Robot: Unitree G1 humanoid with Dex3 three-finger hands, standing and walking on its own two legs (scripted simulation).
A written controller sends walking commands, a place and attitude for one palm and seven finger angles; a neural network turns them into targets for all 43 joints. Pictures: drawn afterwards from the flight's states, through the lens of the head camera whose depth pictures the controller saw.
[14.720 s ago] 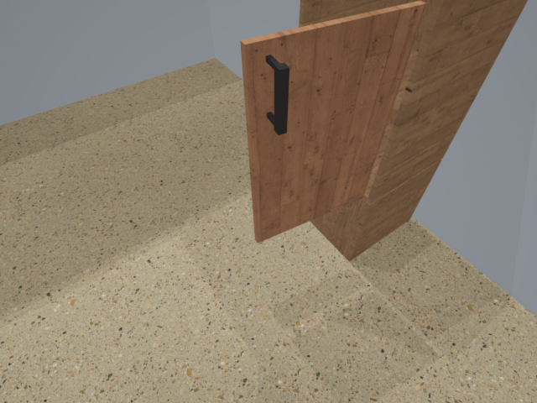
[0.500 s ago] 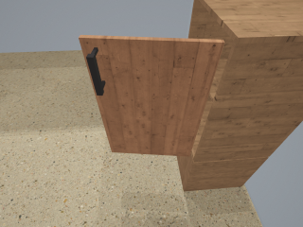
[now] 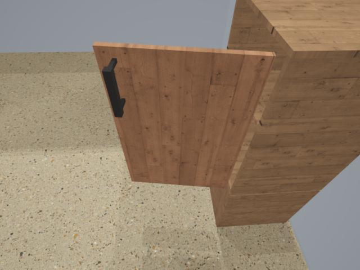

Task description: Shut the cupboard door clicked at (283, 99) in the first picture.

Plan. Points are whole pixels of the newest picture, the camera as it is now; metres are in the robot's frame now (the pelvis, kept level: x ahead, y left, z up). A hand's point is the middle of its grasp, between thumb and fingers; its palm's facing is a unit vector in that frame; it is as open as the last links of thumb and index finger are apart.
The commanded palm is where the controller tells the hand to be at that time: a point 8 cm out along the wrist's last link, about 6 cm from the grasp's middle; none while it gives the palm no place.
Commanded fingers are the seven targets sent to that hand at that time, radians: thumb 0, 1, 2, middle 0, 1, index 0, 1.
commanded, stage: look again from close up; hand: left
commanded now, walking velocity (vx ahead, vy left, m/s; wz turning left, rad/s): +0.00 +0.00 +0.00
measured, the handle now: (116, 88) +0.47 +0.19 +0.15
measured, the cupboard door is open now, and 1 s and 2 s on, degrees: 82 82 82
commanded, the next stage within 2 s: raise the hand and make a fist in 0.32 s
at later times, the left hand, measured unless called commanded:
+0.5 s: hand out of the picture +0.10 +0.19 -0.14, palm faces +0.18 -0.96 -0.21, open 7.3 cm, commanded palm +0.11 +0.22 -0.06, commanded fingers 0.00 0.90 0.90 -0.27 -0.38 -0.27 -0.38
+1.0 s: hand (85, 261) +0.14 +0.18 +0.03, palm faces +0.17 -0.98 -0.07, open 5.4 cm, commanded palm +0.13 +0.23 +0.02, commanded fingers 0.00 0.90 0.90 -0.73 -0.88 -0.73 -0.88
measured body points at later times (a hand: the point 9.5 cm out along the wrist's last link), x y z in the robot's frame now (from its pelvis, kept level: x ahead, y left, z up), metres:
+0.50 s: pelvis +0.02 +0.00 -0.01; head +0.04 +0.01 +0.44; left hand +0.09 +0.24 -0.12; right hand +0.04 -0.23 -0.15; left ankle -0.01 +0.06 -0.74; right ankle +0.02 -0.13 -0.73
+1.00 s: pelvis -0.01 -0.05 -0.06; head +0.01 -0.03 +0.39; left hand +0.12 +0.24 +0.03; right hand +0.26 -0.24 -0.08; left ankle -0.01 +0.06 -0.74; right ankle +0.04 -0.12 -0.74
